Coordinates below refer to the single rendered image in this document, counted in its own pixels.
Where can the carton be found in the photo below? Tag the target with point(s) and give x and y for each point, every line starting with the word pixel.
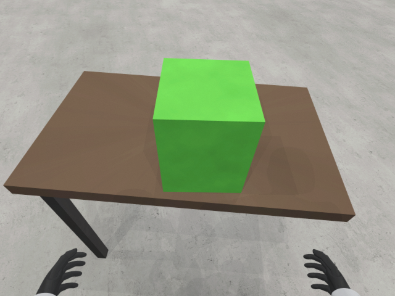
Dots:
pixel 207 122

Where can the robot left hand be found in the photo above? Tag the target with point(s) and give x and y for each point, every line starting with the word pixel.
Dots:
pixel 52 283

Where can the robot right hand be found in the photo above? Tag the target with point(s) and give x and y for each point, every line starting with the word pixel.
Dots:
pixel 331 276

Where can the table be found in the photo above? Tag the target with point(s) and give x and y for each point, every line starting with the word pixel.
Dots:
pixel 100 145

